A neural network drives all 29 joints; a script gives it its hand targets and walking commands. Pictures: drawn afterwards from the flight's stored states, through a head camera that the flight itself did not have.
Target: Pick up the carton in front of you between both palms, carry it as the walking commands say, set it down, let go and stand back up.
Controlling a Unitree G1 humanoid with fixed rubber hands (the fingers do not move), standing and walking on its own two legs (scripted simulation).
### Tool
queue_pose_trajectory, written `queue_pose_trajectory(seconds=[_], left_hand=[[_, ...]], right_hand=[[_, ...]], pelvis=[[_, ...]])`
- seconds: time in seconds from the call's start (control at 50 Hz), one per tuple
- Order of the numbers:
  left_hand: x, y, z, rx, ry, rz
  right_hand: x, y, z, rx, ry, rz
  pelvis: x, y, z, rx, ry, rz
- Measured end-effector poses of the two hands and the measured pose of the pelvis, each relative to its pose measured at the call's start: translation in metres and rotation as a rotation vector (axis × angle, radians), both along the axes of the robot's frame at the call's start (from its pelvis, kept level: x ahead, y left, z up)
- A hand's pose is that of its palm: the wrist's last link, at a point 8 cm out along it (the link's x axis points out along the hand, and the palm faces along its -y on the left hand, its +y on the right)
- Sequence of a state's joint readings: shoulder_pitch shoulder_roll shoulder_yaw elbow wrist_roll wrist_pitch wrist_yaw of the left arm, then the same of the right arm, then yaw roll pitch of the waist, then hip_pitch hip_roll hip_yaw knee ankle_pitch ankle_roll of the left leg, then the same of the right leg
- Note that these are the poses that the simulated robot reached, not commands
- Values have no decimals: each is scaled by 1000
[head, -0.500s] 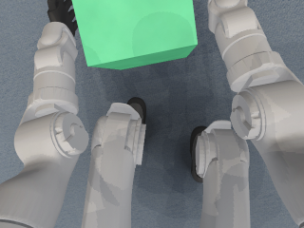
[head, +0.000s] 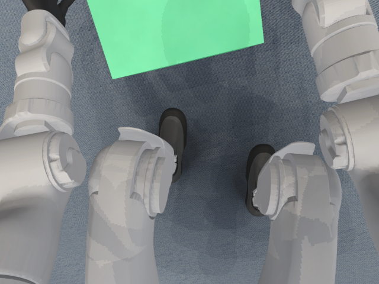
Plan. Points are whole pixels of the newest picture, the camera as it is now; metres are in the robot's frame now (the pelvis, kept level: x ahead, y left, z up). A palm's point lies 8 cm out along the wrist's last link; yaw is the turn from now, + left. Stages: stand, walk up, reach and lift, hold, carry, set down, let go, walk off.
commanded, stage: set down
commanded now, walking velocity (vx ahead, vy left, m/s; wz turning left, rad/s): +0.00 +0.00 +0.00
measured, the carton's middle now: (179, 0) +0.51 +0.12 -0.25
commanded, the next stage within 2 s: let go in 1.00 s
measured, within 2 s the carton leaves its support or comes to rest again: neither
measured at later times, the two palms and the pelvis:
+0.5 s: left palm out of the picture +0.47 +0.31 -0.02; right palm out of the picture +0.60 -0.05 -0.01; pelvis +0.01 +0.00 +0.09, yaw +1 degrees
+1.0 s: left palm out of the picture +0.46 +0.32 +0.14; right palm out of the picture +0.60 -0.05 +0.14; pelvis +0.04 +0.00 +0.22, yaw +1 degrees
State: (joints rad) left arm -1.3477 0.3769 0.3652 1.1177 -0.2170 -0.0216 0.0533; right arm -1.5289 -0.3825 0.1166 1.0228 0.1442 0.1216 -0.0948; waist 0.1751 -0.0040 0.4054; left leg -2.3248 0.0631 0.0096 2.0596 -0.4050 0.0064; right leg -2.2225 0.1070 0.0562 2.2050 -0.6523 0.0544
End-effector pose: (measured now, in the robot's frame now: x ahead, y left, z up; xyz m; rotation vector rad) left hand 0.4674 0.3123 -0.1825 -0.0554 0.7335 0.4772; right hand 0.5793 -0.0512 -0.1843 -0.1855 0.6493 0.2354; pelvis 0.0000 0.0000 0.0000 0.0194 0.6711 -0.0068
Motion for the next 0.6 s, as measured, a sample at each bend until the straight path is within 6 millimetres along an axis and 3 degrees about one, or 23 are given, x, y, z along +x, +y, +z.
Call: queue_pose_trajectory(seconds=[0.12, 0.32, 0.6], left_hand=[[7, -5, 42, -13, -92, -1], [-6, 0, 116, -17, -89, 20], [1, 2, 195, 7, -97, 1]], right_hand=[[7, 10, 47, -22, -62, -3], [15, 14, 129, -31, -12, -39], [18, 3, 194, -27, -38, -33]], pelvis=[[-2, 1, 9, -9, -17, 21], [3, -4, 56, -28, 47, 45], [19, -2, 115, -29, 148, 41]])
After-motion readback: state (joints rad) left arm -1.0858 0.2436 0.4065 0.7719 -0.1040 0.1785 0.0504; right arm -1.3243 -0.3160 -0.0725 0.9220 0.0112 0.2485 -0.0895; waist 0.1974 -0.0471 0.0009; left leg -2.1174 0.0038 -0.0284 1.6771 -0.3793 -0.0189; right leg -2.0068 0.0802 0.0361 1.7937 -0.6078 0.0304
